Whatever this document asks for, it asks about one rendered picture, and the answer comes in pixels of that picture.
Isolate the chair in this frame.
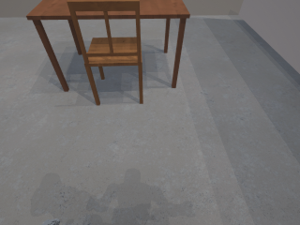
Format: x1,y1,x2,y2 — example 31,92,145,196
67,0,143,106

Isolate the table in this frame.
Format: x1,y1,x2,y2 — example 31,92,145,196
26,0,190,92

